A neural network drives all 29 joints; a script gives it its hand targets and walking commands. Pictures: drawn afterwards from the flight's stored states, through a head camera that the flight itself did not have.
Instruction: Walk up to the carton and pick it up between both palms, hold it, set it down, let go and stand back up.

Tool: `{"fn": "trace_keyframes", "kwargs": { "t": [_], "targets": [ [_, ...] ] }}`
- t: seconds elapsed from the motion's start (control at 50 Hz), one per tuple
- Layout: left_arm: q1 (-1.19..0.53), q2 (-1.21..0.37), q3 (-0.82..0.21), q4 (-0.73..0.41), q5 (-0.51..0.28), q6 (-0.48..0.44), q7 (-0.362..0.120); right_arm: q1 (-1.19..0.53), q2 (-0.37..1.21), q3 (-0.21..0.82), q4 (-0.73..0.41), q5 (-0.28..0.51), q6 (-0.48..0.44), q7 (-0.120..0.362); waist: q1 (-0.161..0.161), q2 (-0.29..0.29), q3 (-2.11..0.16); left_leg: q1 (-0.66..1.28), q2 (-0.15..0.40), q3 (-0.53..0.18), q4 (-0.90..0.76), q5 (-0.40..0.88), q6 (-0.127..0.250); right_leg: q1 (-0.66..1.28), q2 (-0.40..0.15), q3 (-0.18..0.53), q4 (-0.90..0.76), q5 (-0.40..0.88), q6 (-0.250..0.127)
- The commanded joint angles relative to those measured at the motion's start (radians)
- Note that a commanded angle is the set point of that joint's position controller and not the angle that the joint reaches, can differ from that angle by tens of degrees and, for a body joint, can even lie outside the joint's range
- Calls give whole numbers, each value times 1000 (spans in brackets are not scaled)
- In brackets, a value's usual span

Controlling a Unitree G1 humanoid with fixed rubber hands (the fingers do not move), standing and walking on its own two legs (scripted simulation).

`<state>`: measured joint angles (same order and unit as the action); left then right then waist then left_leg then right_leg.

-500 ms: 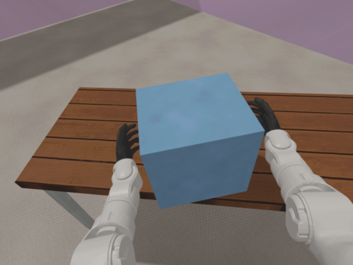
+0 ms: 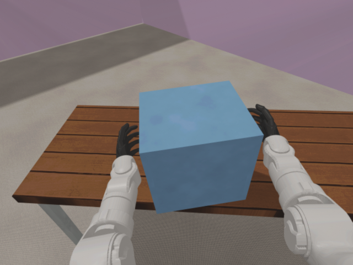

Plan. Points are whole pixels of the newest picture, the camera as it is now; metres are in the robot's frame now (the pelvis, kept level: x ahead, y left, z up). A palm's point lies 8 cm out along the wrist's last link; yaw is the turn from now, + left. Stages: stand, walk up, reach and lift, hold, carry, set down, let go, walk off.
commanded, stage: reach and lift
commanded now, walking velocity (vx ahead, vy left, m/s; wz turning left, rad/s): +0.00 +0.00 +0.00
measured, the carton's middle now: (193, 146) +0.46 +0.02 +0.02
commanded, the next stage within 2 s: hold in 1.48 s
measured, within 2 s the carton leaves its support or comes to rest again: neither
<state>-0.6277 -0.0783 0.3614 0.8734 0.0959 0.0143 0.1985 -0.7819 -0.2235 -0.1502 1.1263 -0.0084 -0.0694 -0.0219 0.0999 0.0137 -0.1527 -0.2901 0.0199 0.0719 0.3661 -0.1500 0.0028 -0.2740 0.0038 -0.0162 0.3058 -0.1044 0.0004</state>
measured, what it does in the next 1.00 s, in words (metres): stands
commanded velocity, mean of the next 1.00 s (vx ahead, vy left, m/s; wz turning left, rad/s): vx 0.00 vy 0.00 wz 0.00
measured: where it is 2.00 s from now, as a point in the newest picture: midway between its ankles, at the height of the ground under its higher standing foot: outside the picture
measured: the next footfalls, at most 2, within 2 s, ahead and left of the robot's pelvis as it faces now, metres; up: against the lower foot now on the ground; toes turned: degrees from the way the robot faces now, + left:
none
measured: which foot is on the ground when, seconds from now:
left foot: down 0.00-1.00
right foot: down 0.00-1.00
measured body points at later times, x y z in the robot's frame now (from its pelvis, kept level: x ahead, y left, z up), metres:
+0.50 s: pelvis +0.00 +0.00 +0.00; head -0.05 +0.00 +0.45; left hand +0.38 +0.19 +0.14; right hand +0.42 -0.17 +0.16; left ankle +0.02 +0.10 -0.75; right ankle +0.03 -0.12 -0.75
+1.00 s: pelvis +0.00 +0.00 +0.00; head -0.05 +0.01 +0.45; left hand +0.38 +0.19 +0.15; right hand +0.41 -0.17 +0.18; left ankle +0.02 +0.10 -0.75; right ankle +0.03 -0.12 -0.75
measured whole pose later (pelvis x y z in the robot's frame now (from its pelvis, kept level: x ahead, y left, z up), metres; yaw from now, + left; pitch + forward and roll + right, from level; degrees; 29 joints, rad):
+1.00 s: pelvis +0.00 +0.00 +0.00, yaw +0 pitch -6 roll +0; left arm -0.65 -0.04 0.37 0.51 0.29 0.48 0.03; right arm -0.76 -0.16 -0.15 0.88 0.01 0.14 -0.07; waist 0.01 -0.02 -0.03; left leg -0.06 0.01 0.07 0.30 -0.15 0.01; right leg -0.05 0.00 -0.02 0.26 -0.11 0.01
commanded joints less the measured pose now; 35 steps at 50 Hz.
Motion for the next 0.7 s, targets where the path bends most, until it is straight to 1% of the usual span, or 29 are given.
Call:
{"fn": "trace_keyframes", "kwargs": {
  "t": [0.0,0.06,0.14,0.18,0.24,0.28,0.34,0.42,0.46,0.5,0.56,0.62,0.68],
  "targets": [
    [-736,-494,-406,-263,17,26,-204,-555,674,120,-180,36,-4,169,-131,-76,-284,134,-42,-54,-89,36,-48,219,22,-22,-49,-19,1],
    [-751,-517,-431,-295,2,52,-208,-593,694,130,-228,46,2,169,-136,-73,-327,160,-42,-59,-86,60,-50,221,29,-27,-49,-4,-1],
    [-742,-533,-448,-342,-4,82,-208,-621,705,171,-294,72,14,167,-127,-69,-380,213,-42,-66,-68,135,-55,233,40,-33,-46,62,-2],
    [-724,-520,-433,-353,8,103,-212,-609,698,179,-294,79,30,166,-122,-73,-360,223,-43,-65,-70,142,-52,243,41,-33,-49,70,-1],
    [-681,-483,-389,-354,37,144,-232,-576,684,173,-272,78,61,161,-118,-93,-282,216,-46,-57,-91,115,-41,274,35,-29,-57,60,3],
    [-661,-464,-365,-365,48,171,-250,-564,684,172,-274,78,76,154,-121,-108,-243,208,-49,-51,-105,106,-33,306,30,-26,-61,69,6],
    [-671,-454,-357,-407,45,200,-275,-584,699,181,-316,83,86,140,-129,-119,-243,207,-56,-45,-114,114,-25,346,27,-23,-62,105,10],
    [-709,-460,-384,-491,25,216,-288,-611,724,215,-396,98,85,122,-138,-114,-322,231,-64,-41,-101,181,-27,391,31,-22,-52,193,14],
    [-692,-446,-376,-497,32,232,-296,-597,718,220,-407,98,96,112,-141,-112,-319,242,-66,-39,-98,199,-27,405,31,-22,-52,214,17],
    [-654,-416,-337,-470,62,262,-312,-569,697,202,-379,84,116,105,-144,-116,-248,242,-66,-34,-111,166,-22,405,25,-24,-61,184,20],
    [-610,-382,-281,-453,102,315,-348,-528,668,164,-338,59,146,99,-154,-118,-131,247,-63,-24,-142,94,-11,388,18,-29,-79,93,19],
    [-654,-401,-313,-502,80,341,-370,-562,670,148,-388,55,146,100,-171,-93,-124,253,-61,-18,-148,82,-15,365,22,-38,-87,45,13],
    [-732,-443,-388,-567,34,335,-359,-617,693,158,-460,62,125,106,-185,-57,-217,270,-60,-25,-126,134,-33,352,30,-48,-78,71,9]
  ]
}}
